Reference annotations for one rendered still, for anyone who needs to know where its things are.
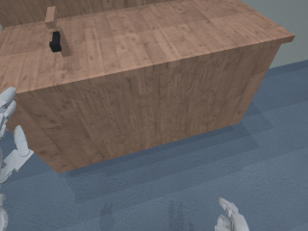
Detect counter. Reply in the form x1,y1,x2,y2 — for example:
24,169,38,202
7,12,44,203
0,0,295,173

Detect left robot forearm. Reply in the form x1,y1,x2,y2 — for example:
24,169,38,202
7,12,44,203
0,192,10,231

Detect tap lever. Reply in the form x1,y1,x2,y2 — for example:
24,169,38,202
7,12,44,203
49,31,62,53

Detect robot right hand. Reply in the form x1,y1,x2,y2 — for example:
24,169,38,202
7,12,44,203
215,197,249,231

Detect robot left hand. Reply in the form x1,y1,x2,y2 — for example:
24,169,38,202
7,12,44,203
0,87,34,192

